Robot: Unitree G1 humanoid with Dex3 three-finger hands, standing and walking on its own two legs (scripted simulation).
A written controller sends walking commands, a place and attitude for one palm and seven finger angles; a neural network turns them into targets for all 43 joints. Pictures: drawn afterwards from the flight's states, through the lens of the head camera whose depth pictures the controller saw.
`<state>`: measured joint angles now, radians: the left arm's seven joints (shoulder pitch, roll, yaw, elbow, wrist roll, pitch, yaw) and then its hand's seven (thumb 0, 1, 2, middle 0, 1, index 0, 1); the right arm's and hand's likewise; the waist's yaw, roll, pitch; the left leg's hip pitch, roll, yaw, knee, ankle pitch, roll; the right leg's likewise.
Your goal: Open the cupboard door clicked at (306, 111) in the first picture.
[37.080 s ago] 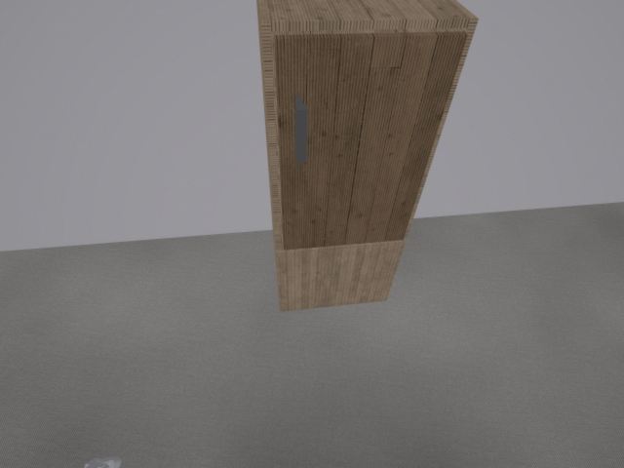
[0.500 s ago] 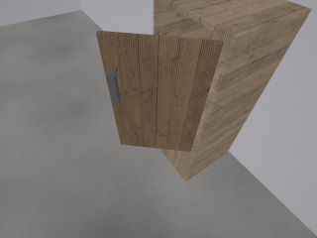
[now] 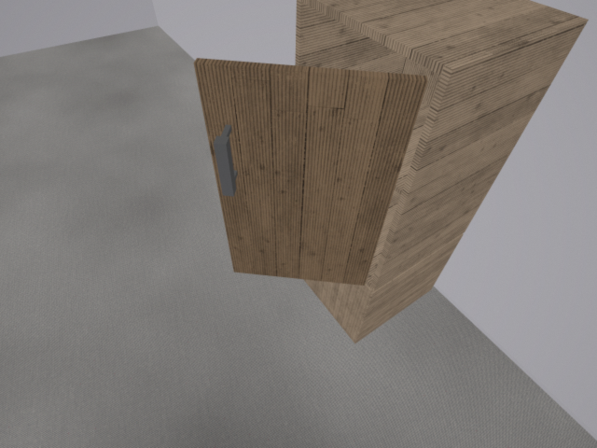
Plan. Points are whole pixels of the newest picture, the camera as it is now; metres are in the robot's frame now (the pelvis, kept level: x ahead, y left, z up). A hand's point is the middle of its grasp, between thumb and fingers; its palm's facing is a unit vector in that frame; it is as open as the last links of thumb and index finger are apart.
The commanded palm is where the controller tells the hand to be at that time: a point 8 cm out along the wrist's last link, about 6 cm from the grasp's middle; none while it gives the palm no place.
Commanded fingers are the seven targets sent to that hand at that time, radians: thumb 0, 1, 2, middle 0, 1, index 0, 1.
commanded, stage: come to a stop and stand still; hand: left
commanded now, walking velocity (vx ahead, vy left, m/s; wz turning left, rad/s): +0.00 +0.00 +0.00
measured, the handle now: (228, 160) +0.58 +0.17 +0.04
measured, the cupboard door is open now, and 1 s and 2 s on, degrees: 50 50 50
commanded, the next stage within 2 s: look again from close up in 0.02 s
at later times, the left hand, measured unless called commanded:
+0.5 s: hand out of the picture +0.02 +0.19 -0.17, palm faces -0.01 -0.97 -0.22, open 7.4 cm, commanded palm none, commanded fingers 0.00 0.90 0.90 -0.20 -0.30 -0.20 -0.30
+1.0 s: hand out of the picture +0.03 +0.19 -0.17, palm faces +0.00 -0.97 -0.25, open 7.4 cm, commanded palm none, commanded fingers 0.00 0.90 0.90 -0.20 -0.30 -0.20 -0.30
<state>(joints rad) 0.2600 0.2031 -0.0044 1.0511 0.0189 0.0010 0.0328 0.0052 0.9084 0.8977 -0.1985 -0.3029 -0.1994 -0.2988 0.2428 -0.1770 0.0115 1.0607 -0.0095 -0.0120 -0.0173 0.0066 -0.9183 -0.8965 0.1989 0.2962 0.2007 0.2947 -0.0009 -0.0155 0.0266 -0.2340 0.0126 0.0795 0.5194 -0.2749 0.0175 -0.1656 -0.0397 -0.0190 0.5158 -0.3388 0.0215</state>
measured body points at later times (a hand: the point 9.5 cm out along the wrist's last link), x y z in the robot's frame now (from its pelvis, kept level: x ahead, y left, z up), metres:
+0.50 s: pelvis +0.00 +0.00 +0.00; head +0.02 +0.01 +0.45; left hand +0.02 +0.24 -0.15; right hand +0.04 -0.25 -0.14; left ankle +0.00 +0.11 -0.73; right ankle -0.04 -0.13 -0.73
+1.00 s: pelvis -0.01 +0.00 +0.00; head +0.00 +0.00 +0.45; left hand +0.03 +0.24 -0.15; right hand +0.05 -0.25 -0.15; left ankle +0.00 +0.11 -0.73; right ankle -0.04 -0.13 -0.73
